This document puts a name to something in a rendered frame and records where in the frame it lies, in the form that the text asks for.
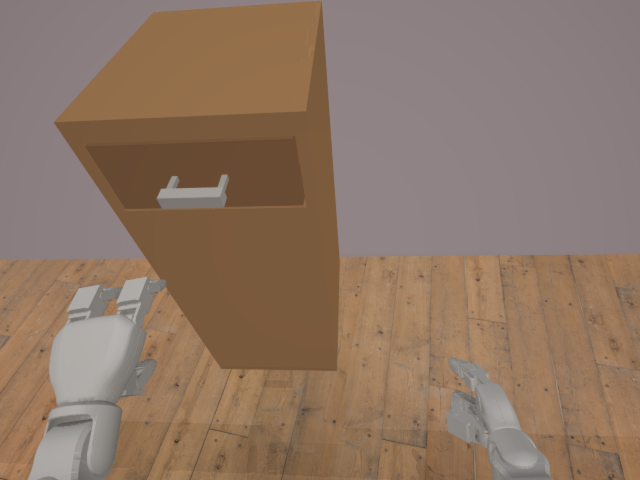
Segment robot right forearm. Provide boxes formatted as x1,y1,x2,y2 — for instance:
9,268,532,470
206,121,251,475
487,428,553,480

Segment robot left forearm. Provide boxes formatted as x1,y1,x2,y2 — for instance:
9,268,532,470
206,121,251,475
28,401,122,480

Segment drawer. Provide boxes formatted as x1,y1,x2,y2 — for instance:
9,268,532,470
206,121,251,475
85,136,305,209

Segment robot right hand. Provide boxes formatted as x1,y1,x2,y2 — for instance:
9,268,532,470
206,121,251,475
446,357,521,449

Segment cabinet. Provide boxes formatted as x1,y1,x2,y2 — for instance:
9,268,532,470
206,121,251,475
54,1,340,371

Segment handle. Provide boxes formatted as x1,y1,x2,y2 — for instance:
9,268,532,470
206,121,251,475
156,175,229,209

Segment robot left hand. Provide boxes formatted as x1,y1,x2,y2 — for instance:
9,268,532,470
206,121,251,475
49,277,167,406

